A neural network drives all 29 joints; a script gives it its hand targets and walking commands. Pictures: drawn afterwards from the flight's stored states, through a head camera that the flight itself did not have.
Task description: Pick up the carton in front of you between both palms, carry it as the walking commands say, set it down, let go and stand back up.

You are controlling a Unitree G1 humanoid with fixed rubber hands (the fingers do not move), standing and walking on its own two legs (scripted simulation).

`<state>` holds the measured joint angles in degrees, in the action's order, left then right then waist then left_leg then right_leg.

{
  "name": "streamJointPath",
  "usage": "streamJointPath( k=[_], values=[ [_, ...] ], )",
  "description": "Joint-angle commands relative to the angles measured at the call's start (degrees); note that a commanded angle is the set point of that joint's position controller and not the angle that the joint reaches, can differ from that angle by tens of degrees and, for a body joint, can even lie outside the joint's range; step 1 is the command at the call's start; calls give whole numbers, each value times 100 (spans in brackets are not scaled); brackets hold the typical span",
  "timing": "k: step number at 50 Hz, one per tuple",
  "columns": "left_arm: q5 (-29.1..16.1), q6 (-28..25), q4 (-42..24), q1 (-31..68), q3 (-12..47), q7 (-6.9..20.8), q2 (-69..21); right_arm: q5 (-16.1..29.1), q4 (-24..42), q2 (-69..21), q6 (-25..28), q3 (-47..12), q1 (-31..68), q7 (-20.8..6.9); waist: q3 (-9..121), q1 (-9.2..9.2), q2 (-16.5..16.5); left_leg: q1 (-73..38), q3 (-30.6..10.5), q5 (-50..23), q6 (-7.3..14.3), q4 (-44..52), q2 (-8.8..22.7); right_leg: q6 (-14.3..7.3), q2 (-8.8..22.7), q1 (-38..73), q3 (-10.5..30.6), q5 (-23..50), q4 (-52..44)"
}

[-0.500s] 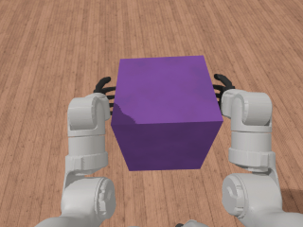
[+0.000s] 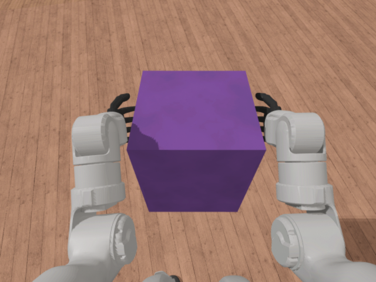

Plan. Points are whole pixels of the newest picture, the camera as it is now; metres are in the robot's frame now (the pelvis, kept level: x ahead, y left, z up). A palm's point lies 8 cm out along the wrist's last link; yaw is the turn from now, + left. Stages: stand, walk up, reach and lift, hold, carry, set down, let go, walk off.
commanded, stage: carry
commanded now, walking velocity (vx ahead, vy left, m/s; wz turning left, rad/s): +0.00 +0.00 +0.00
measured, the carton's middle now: (193, 146) +0.38 -0.01 +0.07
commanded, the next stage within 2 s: none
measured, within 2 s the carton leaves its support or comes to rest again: neither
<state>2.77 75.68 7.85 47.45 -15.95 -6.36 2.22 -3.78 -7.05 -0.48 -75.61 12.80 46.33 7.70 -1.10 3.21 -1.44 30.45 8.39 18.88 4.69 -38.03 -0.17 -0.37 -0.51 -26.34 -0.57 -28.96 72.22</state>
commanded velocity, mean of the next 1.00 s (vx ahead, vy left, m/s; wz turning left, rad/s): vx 0.00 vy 0.00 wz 0.00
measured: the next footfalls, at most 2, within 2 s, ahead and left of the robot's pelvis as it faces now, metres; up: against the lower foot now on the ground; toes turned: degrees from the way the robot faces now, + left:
right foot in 0.22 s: +0.20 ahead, -0.11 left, +0.00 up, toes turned -5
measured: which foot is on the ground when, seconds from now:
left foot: down 0.00-1.00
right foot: up 0.00-0.20, down 0.22-1.00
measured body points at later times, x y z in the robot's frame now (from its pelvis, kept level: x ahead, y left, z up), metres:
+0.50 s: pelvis +0.14 -0.03 +0.02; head +0.13 -0.03 +0.47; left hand +0.51 +0.14 +0.19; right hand +0.52 -0.17 +0.19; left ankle +0.09 +0.08 -0.71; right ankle +0.16 -0.11 -0.71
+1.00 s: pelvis +0.14 -0.02 +0.02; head +0.11 -0.02 +0.47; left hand +0.49 +0.14 +0.15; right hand +0.50 -0.16 +0.15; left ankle +0.09 +0.09 -0.71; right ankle +0.16 -0.11 -0.71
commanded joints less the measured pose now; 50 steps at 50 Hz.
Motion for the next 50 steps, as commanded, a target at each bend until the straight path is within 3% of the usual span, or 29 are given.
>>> streamJointPath(
  k=[1,5,7,9,10,11,12,13,14,16,18,22,29,39,45,50],
  values=[
    [-2215,-73,-1015,4295,3318,1053,-6236,2893,1563,-6310,171,-3428,5019,-1273,3409,-101,661,-3746,-2132,-3499,789,1032,1550,-122,245,-1283,211,264,-135],
    [-1969,-54,-1465,3979,3418,838,-5915,2836,1995,-5972,67,-3448,4732,-1241,3605,-44,896,-3444,-1342,-3745,765,1043,1420,24,110,-397,-183,143,-2274],
    [-1877,-8,-1448,3816,3501,822,-5754,2740,1893,-5758,-2,-3491,4487,-1246,3643,-78,1102,-3172,-1058,-3452,677,932,1365,37,-23,235,-386,573,-3087],
    [-1866,38,-1274,3708,3598,887,-5684,2657,1632,-5597,-49,-3559,4365,-1272,3605,-241,953,-2744,-750,-2604,457,604,1198,16,-122,1157,-658,1645,-4214],
    [-1899,62,-1174,3716,3633,945,-5656,2602,1462,-5538,-62,-3589,4327,-1287,3552,-330,826,-2377,-647,-2030,246,438,1061,-38,17,1800,-653,2131,-4765],
    [-1973,94,-1046,3743,3654,1022,-5641,2533,1233,-5493,-66,-3591,4303,-1304,3588,-380,480,-1738,-653,-1331,-26,228,978,-142,692,2644,54,2746,-4923],
    [-2010,98,-877,3831,3678,1092,-5607,2475,1081,-5546,-101,-3547,4272,-1313,3735,-383,-378,-1048,-561,-133,-363,129,622,-632,1701,3307,1099,4936,-4387],
    [-2051,89,-696,3851,3644,1149,-5716,2405,948,-5518,-138,-3457,4379,-1319,3621,-441,-741,-1083,-648,509,-448,352,424,-903,1641,3201,1213,5511,-4185],
    [-2099,90,-539,3802,3593,1205,-5754,2384,724,-5595,-150,-3413,4390,-1336,3557,-418,-730,-1261,-637,291,-484,415,408,-875,1538,3050,1064,5637,-4151],
    [-2228,61,-422,3964,3502,1294,-5947,2396,422,-5781,-129,-3298,4379,-1371,3581,-360,-457,-1918,-644,-422,-458,545,448,-633,1280,2729,673,5551,-4025],
    [-2333,24,-425,4234,3447,1321,-6101,2432,284,-5911,-77,-3186,4451,-1376,3548,-318,-159,-2367,-727,-1219,-392,503,561,-462,1054,2419,419,4895,-3942],
    [-2345,16,-185,4269,3288,1280,-6209,2367,-58,-5973,-39,-2918,4296,-1346,3304,-330,84,-2527,-778,-1706,-347,532,661,-377,921,2183,255,4231,-3922],
    [-2157,-280,678,3625,2967,1417,-6629,2077,-890,-6281,275,-2553,3606,-1492,2842,-331,191,-2512,-809,-1867,-336,708,708,-315,867,1995,179,3944,-3988],
    [-2525,-677,-359,3732,3614,1296,-6817,2490,378,-6467,674,-3269,3841,-1338,2873,-337,192,-2585,-865,-1302,-252,1013,744,-310,831,2220,74,3064,-4199],
    [-2353,-638,-152,3134,3600,1315,-6614,2353,184,-6263,627,-3284,3323,-1385,2835,-337,217,-2611,-885,-1584,-253,1015,770,-306,853,2222,54,3201,-4182],
    [-2282,-682,18,3127,3555,1353,-6588,2309,-12,-6234,671,-3232,3319,-1442,2555,-339,207,-2470,-903,-1307,-231,1143,758,-291,841,2045,54,2858,-4314]
  ],
)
